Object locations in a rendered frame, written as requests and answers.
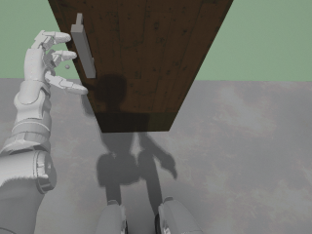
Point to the robot left thigh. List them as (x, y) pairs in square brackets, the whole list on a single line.
[(112, 220)]

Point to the left robot hand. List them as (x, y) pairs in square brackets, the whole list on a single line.
[(37, 63)]

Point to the robot thigh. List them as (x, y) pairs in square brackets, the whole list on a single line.
[(177, 218), (112, 220)]

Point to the robot left forearm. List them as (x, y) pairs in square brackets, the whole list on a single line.
[(32, 128)]

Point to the cupboard door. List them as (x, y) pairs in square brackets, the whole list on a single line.
[(145, 51)]

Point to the robot left upper arm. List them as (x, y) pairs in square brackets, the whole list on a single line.
[(25, 178)]

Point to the robot right thigh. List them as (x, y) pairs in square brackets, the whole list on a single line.
[(177, 218)]

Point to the handle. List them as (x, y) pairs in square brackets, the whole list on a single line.
[(82, 46)]

